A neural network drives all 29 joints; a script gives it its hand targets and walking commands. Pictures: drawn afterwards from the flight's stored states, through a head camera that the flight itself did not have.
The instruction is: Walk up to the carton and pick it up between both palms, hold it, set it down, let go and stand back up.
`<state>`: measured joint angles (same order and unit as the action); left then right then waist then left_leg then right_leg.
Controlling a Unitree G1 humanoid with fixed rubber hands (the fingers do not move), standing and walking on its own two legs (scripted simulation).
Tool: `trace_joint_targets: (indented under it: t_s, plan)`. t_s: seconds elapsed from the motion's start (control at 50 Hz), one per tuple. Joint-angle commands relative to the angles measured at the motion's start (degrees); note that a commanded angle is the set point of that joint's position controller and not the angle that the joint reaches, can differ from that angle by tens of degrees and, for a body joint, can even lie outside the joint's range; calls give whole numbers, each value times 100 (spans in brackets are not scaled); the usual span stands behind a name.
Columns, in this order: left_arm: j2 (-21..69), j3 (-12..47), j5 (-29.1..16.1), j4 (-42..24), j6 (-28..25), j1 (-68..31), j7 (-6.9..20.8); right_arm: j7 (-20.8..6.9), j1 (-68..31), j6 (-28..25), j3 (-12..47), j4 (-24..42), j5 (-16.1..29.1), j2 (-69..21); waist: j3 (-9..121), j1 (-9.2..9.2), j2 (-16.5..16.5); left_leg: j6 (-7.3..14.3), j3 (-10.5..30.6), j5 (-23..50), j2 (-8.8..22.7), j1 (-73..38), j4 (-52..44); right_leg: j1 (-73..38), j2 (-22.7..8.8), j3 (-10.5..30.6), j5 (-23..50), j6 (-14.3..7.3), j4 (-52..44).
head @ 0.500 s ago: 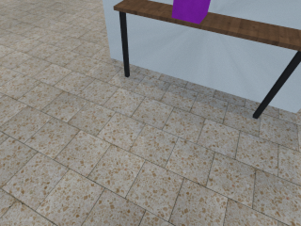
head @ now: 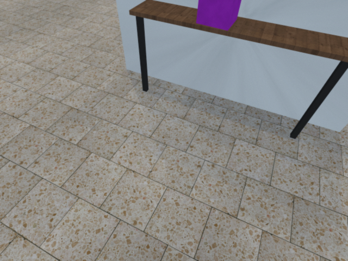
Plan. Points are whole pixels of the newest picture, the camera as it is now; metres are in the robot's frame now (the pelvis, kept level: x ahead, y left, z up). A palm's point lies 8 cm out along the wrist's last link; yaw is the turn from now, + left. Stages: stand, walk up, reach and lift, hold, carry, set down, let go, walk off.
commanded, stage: walk up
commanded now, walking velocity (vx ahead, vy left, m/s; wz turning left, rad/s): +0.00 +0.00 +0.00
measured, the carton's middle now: out of the picture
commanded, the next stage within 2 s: none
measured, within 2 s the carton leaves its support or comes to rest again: neither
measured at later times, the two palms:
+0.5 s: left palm out of the picture +0.10 +0.19 -0.13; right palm out of the picture +0.01 -0.36 -0.17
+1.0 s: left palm (121, 213) +0.29 +0.15 -0.16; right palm (274, 175) +0.40 -0.35 -0.15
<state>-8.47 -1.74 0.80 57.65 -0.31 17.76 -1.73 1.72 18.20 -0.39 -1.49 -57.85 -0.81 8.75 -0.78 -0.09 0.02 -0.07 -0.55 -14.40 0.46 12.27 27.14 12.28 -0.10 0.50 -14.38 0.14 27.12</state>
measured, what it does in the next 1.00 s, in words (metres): walks ahead: right foot, then left foot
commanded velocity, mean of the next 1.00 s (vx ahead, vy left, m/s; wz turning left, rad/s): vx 0.00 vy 0.00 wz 0.00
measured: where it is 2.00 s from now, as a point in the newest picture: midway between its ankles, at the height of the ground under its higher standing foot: (197, 169)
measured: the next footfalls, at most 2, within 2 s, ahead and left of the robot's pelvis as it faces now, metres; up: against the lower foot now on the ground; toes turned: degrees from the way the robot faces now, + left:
right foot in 0.46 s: +0.13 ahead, -0.22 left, +0.00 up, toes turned -12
left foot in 0.94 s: +0.52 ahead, -0.04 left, +0.00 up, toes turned -5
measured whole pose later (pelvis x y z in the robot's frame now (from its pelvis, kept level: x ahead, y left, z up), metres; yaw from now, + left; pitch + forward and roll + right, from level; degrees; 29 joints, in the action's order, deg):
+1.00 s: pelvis +0.33 -0.10 -0.04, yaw -11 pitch -2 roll +1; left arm -12.0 -0.3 2.4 54.6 -3.5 31.7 0.1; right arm -1.1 11.2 -3.4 -0.6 -46.2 -3.7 11.8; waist -5.5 2.1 -1.4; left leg 4.2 -7.8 -10.6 0.5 29.2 40.7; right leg 2.5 -2.9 1.1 -32.8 -1.5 51.9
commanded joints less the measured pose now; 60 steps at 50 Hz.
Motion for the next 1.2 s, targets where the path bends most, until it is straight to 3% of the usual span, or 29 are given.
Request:
trace_joint_targets:
  t_s: [0.0,0.08,0.1,0.12,0.14,0.16,0.18,0.28,0.34,0.38,0.4,0.42,0.44,0.46,0.48,0.5,0.52,0.56,0.62,0.78,0.84,0.9,0.92,0.94,0.96,0.98,1.02,1.08,1.18]
  plan:
    - [-436,-80,-3,1,-61,304,-35,35,306,-60,-84,5,2,425,-218,3,-2,208,415,560,362,65,-510,35,-382,372,590,-213,-494]
    - [-387,-56,-4,172,-54,337,-43,43,337,-52,-62,-163,4,375,-277,2,0,198,411,523,365,45,-557,23,-381,370,556,-202,-540]
    - [-1063,-209,133,-30,-111,717,84,-40,649,-175,-256,205,-331,1132,541,-38,153,494,697,-3007,508,-798,-411,667,-191,637,-2933,-386,143]
    - [-1057,-223,142,-117,-90,279,130,-28,859,-180,-380,145,-346,1319,-223,-296,408,718,1417,-3924,894,-1128,-880,2253,-12,449,-3164,-294,610]
    - [-699,-116,207,-431,-76,-389,199,-11,1259,-167,-377,-20,-303,1243,-840,-593,858,1107,2149,-4057,1812,-1199,-1634,2968,194,-248,-1979,-26,1683]
    - [-637,-97,279,-643,-76,-462,250,39,1090,-182,-368,-75,-305,1318,-1210,-536,1070,1463,2917,-4026,2608,-1047,-2025,3481,-248,4,-1737,53,2545]
    - [-791,-159,313,-736,-117,-505,303,69,1059,-262,-326,-90,-276,1209,-1322,-484,637,1472,2896,-3681,2715,-682,-2231,3436,-489,314,-1353,143,2750]
    - [-735,-286,211,-592,-203,566,512,16,-31,-457,-251,49,-318,1179,-298,286,934,678,293,-1992,1429,-262,-1964,1571,-354,-184,-427,172,2456]
    - [-575,-238,176,-722,-184,724,469,-59,-235,-385,-279,53,-349,1399,-551,408,1035,692,-339,-2486,1224,866,-1533,214,-350,-529,-359,110,1603]
    - [-726,-296,133,-578,-195,1331,366,-102,-335,-250,-276,41,-445,1603,-648,616,515,825,-437,-3266,1218,1363,-614,-659,-250,-913,-324,60,965]
    - [-892,-390,116,-337,-197,1887,294,-128,-121,-163,-219,29,-491,1471,-539,713,-232,784,-463,-3637,976,1523,422,-1130,-66,-1018,-529,67,782]
    - [-1134,-533,108,-164,-178,2479,197,-195,169,-88,-66,55,-505,1075,-364,905,-1398,645,-651,-3616,515,1902,2272,-1556,-57,-700,-1003,79,520]
    - [-1341,-517,144,-223,-145,2918,98,-301,-40,-65,183,432,-456,388,-542,1013,-2437,377,-313,-2800,89,2959,4415,-1221,-1066,1571,-2907,62,-262]
    - [-1325,-286,58,-620,-125,2264,41,-384,-16,-66,133,825,-269,543,-1009,549,-1402,298,349,-2210,64,3404,4549,-578,-1996,3897,-4464,-191,-1696]
    - [-1892,-387,-100,-796,-131,1973,-3,-390,-142,-79,184,1018,-136,761,-1078,303,-1299,258,427,-1813,471,3769,4888,-304,-2610,4981,-5501,-677,-2569]
    - [-2007,-391,-99,-879,-179,1525,-7,-377,-304,-103,153,1057,-161,1009,-1431,179,-1086,130,397,-1398,676,3919,5015,-2,-2656,4749,-5453,-891,-2590]
    - [-1765,-312,14,-894,-281,1266,13,-381,-191,-148,103,955,-168,1260,-1480,111,-717,58,373,-907,784,3758,4649,-62,-2371,3716,-4345,-960,-2138]
    - [-1194,-145,163,-801,-444,1332,65,-411,-16,-193,80,779,-166,1318,-1223,39,-390,9,379,-337,802,2853,3723,294,-1595,2086,-2306,-650,-1828]
    - [-1023,-108,107,-525,-615,1633,123,-505,201,-111,121,800,-242,1030,-951,-148,-396,-100,61,459,558,2661,3514,143,-1210,1209,-1208,-666,-1861]
    - [-952,-93,221,-406,-725,2078,154,-487,-1537,-225,167,1582,-238,717,-976,460,-619,-16,-397,1625,460,2619,1182,-776,-1261,446,471,-897,-1592]
    - [-1085,-105,260,-441,-646,1965,139,-420,-1185,-298,80,1477,-285,773,-897,315,-585,148,-566,1510,269,1673,597,-874,-1318,305,1009,-859,-1211]
    - [-1219,-91,274,-447,-495,1910,149,-269,431,-353,-152,1040,-385,1010,-241,-352,-47,308,-609,877,-50,-506,421,-314,-945,-56,1453,-720,996]
    - [-997,6,227,-432,-438,2278,171,-208,1249,-358,-310,901,-437,1360,517,-525,570,428,197,65,493,-1778,726,479,-541,-262,546,-589,2553]
    - [-676,139,77,-634,-397,2631,173,-167,1718,-327,-453,1070,-347,1846,1108,-590,1558,846,2688,-1087,1990,-2488,98,1546,141,-280,-1677,-306,4314]
    - [-858,85,14,-924,-317,2492,153,-87,1456,-246,-515,1137,-25,2108,1147,-562,1325,1394,4687,-3024,2596,-2428,-1269,2377,153,163,-1687,-250,5095]
    - [-1292,-9,77,-1132,-318,1638,184,-27,1108,-207,-461,1275,133,1782,566,-586,551,1204,4437,-3500,2470,-1636,-1807,2369,-188,538,-1244,-271,5272]
    - [-1057,22,141,-1326,-386,986,242,-11,729,-284,-313,1273,5,1485,-124,-421,117,1059,2724,-1898,2205,-726,-1601,2340,-450,493,-822,-280,4829]
    - [-692,4,217,-1170,-353,1246,329,-135,623,-470,-138,1077,-98,978,-306,37,152,1035,1052,-352,1649,148,-1554,1644,-578,397,-647,-211,3845]
    - [-591,42,255,-1464,-270,502,471,-185,819,-573,-146,925,-86,979,-705,39,301,1086,273,-815,1384,301,-1796,2259,-633,-21,538,-10,2701]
